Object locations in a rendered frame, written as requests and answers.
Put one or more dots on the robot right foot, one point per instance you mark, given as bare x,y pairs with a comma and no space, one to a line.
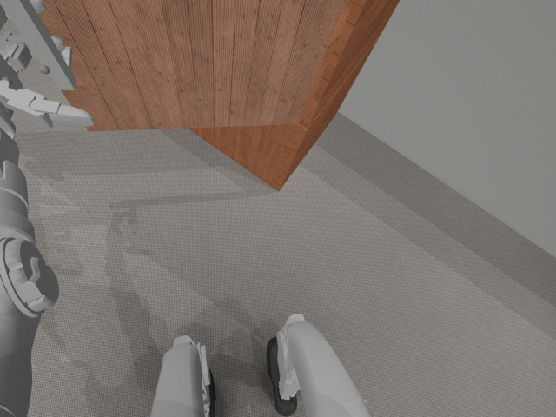
287,406

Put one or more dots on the handle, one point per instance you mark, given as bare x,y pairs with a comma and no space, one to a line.
24,16

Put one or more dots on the cupboard door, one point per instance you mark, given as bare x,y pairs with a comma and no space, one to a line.
177,64

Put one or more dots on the left robot thigh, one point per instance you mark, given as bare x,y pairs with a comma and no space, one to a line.
184,374

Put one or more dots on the left robot hand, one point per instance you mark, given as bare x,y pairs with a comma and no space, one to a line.
27,104

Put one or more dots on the robot left upper arm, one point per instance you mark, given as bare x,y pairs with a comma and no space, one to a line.
27,287

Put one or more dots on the robot left forearm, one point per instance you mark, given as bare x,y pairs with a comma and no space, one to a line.
14,206

